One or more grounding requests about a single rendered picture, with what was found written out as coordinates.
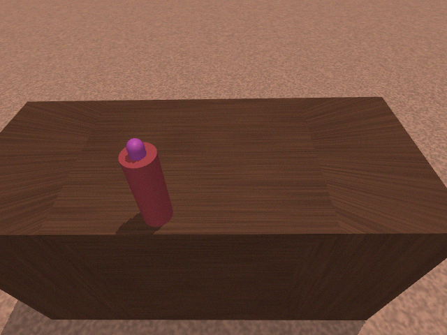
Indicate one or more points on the bottle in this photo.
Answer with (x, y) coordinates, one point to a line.
(141, 166)

